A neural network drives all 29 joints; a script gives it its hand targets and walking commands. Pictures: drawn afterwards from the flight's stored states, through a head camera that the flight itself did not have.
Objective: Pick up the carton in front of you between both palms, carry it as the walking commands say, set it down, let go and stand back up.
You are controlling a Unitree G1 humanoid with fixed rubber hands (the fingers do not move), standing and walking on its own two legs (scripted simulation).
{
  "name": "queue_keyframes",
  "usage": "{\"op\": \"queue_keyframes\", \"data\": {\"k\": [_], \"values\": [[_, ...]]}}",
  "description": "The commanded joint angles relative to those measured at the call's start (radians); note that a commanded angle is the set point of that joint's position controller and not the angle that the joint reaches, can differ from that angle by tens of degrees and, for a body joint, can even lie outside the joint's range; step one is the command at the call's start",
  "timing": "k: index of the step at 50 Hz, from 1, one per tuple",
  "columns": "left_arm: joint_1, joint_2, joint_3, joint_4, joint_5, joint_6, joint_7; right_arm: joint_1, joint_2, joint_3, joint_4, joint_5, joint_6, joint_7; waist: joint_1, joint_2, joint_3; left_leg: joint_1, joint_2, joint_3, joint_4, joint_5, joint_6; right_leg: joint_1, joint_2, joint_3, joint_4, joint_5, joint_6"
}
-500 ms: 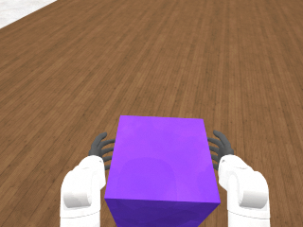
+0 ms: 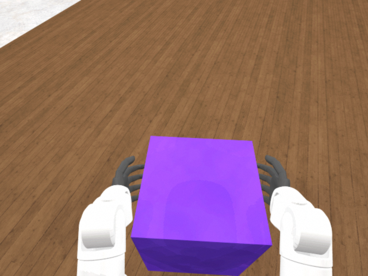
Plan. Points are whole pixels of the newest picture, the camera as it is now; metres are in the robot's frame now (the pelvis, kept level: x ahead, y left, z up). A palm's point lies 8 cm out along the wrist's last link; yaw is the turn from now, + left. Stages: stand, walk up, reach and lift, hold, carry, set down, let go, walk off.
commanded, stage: carry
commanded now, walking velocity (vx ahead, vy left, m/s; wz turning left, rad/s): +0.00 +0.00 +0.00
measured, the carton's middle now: (196, 209) +0.28 +0.00 -0.01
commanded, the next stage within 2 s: none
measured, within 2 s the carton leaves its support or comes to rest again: neither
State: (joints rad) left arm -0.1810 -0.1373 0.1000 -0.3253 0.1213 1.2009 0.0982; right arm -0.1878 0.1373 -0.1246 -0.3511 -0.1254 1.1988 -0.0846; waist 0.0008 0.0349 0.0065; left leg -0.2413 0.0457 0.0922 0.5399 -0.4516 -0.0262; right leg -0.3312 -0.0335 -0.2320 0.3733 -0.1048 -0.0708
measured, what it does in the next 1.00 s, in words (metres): steps on the spot: left foot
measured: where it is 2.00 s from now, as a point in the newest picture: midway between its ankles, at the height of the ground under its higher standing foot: outside the picture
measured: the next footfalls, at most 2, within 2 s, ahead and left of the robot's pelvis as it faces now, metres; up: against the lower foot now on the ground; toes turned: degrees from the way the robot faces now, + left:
left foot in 0.02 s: +0.02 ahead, +0.12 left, +0.00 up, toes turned +3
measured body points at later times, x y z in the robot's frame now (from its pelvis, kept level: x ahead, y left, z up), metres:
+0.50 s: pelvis +0.09 +0.02 +0.00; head +0.08 +0.02 +0.45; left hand +0.37 +0.18 +0.08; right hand +0.37 -0.13 +0.08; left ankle -0.01 +0.12 -0.73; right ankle +0.06 -0.09 -0.73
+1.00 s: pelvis +0.05 +0.02 -0.01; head +0.03 +0.02 +0.44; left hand +0.32 +0.18 +0.04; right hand +0.33 -0.13 +0.05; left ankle -0.01 +0.12 -0.74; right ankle +0.06 -0.09 -0.74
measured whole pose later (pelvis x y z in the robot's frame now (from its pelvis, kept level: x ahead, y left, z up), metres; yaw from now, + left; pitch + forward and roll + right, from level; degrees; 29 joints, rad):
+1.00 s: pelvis +0.05 +0.02 -0.01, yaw +0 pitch +2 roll +0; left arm -0.11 -0.13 0.08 -0.15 0.17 1.04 0.07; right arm -0.13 0.13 -0.10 -0.14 -0.17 1.02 -0.05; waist 0.00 0.01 -0.10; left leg -0.17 0.05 0.18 0.50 -0.37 0.01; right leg -0.29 -0.07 -0.18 0.53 -0.26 0.00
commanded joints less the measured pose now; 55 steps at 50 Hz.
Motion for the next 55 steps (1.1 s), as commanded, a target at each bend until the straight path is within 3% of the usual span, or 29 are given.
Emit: {"op": "queue_keyframes", "data": {"k": [1, 3, 4, 9, 16, 23, 36, 47, 55], "values": [[-0.423, -0.967, -0.707, -0.123, -0.424, -0.028, -0.275, -0.403, 0.977, 0.769, -0.082, 0.433, -0.012, 0.257, -0.002, -0.141, -0.484, 0.119, 0.035, 0.009, -0.198, 0.289, -0.003, 0.36, -0.216, 0.146, -0.012, 0.367, -0.022], [-0.446, -0.943, -0.712, -0.146, -0.425, -0.027, -0.275, -0.416, 0.959, 0.769, -0.097, 0.432, -0.008, 0.256, 0.002, -0.09, -0.452, 0.133, 0.125, -0.041, -0.178, 0.45, -0.005, 0.307, -0.171, 0.11, 0.025, 0.252, 0.029], [-0.455, -0.935, -0.715, -0.148, -0.425, -0.02, -0.273, -0.425, 0.945, 0.762, -0.094, 0.427, -0.002, 0.257, 0.005, -0.034, -0.423, 0.135, 0.146, -0.034, -0.113, 0.562, 0.001, 0.277, -0.157, 0.117, 0.046, 0.29, 0.04], [-0.379, -0.874, -0.695, -0.045, -0.397, 0.018, -0.27, -0.316, 0.889, 0.711, 0.037, 0.393, 0.027, 0.263, 0.0, 0.0, -0.397, 0.136, 0.128, -0.018, -0.047, 0.824, 0.004, 0.244, -0.146, 0.12, 0.167, 0.531, 0.045], [-0.49, -0.918, -0.713, -0.066, -0.43, 0.01, -0.276, -0.417, 0.935, 0.718, 0.023, 0.417, 0.015, 0.267, -0.003, 0.002, -0.36, 0.169, 0.124, -0.005, -0.045, 0.929, 0.005, 0.181, -0.114, 0.108, 0.175, 0.435, 0.069], [-0.466, -0.91, -0.712, -0.075, -0.429, 0.012, -0.271, -0.396, 0.929, 0.719, 0.007, 0.412, 0.016, 0.259, -0.003, -0.022, -0.395, 0.176, 0.11, 0.013, -0.037, 0.871, 0.0, 0.226, -0.121, 0.116, 0.175, 0.519, 0.061], [-0.424, -0.927, -0.72, -0.014, -0.395, -0.025, -0.278, -0.366, 0.938, 0.736, 0.061, 0.391, -0.02, 0.273, -0.002, -0.012, -0.371, 0.171, 0.124, 0.017, -0.05, 0.824, 0.014, 0.199, -0.129, 0.122, 0.174, 0.422, 0.057], [-0.436, -0.889, -0.704, 0.054, -0.334, -0.191, -0.288, -0.374, 0.909, 0.709, 0.138, 0.318, -0.181, 0.275, -0.003, -0.037, -0.322, 0.096, 0.121, 0.002, -0.096, 0.488, 0.034, 0.176, -0.143, 0.153, 0.121, 0.237, 0.047], [-0.404, -0.807, -0.57, 0.217, -0.209, -0.323, -0.283, -0.34, 0.832, 0.575, 0.304, 0.194, -0.315, 0.27, -0.003, -0.032, -0.281, 0.051, 0.122, -0.007, -0.134, 0.354, 0.041, 0.147, -0.142, 0.159, 0.08, 0.119, 0.047]]}}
